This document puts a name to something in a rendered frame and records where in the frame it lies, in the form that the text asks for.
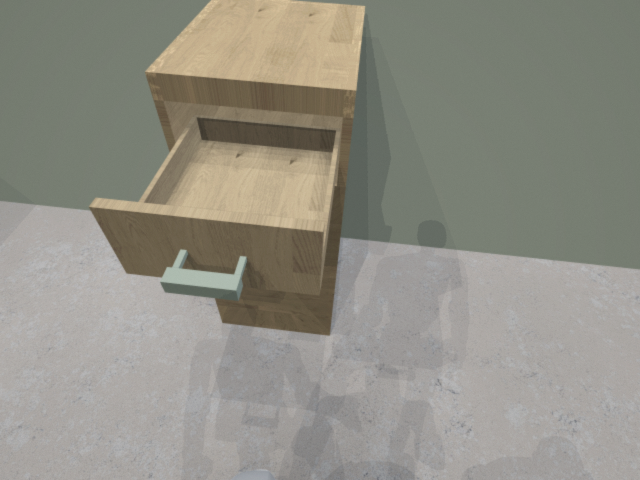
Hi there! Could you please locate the drawer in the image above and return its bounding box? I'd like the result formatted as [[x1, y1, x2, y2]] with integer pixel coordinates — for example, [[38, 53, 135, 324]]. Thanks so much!
[[89, 115, 341, 296]]

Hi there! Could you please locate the cabinet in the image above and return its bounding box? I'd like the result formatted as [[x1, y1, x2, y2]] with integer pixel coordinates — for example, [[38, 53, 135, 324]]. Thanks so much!
[[145, 0, 365, 336]]

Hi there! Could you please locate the handle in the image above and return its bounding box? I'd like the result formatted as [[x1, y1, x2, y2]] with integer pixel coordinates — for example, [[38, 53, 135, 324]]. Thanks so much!
[[160, 249, 247, 301]]

